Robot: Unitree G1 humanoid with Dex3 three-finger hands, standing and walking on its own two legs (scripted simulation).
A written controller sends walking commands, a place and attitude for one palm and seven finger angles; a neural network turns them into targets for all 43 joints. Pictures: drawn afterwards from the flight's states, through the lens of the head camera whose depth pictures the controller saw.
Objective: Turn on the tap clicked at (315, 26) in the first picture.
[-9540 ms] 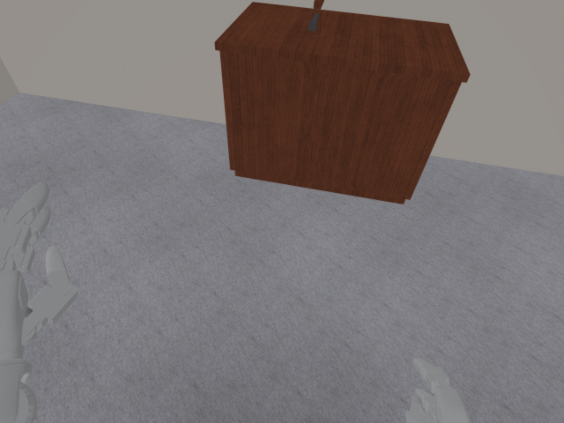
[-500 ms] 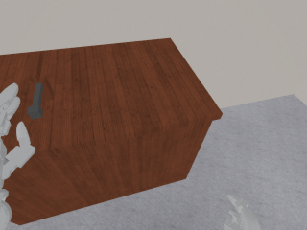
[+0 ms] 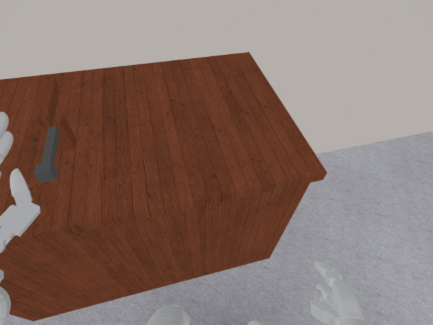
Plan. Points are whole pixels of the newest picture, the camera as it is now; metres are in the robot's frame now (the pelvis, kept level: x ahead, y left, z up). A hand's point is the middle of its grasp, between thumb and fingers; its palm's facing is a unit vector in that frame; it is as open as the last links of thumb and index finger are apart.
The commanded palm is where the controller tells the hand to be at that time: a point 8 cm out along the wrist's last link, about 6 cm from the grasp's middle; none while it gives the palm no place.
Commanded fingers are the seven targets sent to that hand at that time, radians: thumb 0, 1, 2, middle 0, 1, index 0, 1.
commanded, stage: come to a stop and stand still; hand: left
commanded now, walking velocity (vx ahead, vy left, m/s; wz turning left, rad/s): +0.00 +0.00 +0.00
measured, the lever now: (46, 172) +0.35 +0.36 +0.06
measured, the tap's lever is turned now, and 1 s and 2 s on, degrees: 0 0 0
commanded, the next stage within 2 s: look again from close up in 0.80 s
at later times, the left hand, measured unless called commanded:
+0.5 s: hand (14, 178) +0.26 +0.30 +0.17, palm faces +0.41 -0.84 -0.35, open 7.4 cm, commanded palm +0.20 +0.34 +0.19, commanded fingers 0.00 0.90 0.90 -0.20 -0.30 -0.20 -0.30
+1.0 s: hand out of the picture +0.30 +0.35 +0.20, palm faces +0.49 -0.78 -0.40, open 7.4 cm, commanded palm +0.21 +0.34 +0.19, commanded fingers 0.00 0.90 0.90 -0.20 -0.30 -0.20 -0.30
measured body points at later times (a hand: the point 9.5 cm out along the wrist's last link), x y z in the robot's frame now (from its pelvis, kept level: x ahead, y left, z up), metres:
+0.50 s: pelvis +0.04 +0.05 +0.02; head +0.06 +0.07 +0.47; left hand +0.23 +0.35 +0.19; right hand +0.21 -0.15 -0.07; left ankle +0.06 +0.16 -0.72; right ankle +0.07 -0.06 -0.72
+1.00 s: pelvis +0.05 +0.06 +0.02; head +0.08 +0.08 +0.47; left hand +0.27 +0.39 +0.22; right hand +0.25 -0.16 -0.05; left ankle +0.06 +0.16 -0.72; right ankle +0.07 -0.06 -0.72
